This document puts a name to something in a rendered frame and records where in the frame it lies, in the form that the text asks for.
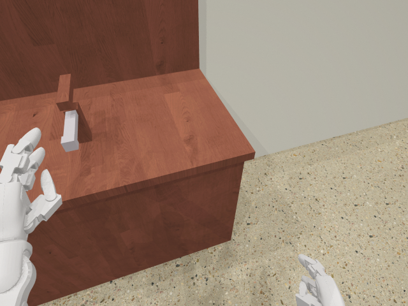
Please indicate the tap lever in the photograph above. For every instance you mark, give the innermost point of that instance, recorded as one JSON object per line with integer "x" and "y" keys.
{"x": 69, "y": 140}

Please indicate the counter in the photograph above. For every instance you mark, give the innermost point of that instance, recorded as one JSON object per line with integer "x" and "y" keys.
{"x": 160, "y": 159}

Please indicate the robot left forearm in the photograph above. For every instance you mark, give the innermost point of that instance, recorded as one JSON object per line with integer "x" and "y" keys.
{"x": 17, "y": 273}

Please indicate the robot right hand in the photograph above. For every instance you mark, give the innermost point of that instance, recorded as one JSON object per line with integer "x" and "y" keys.
{"x": 324, "y": 289}

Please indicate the robot left hand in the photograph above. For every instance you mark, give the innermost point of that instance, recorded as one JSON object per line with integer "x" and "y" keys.
{"x": 19, "y": 164}

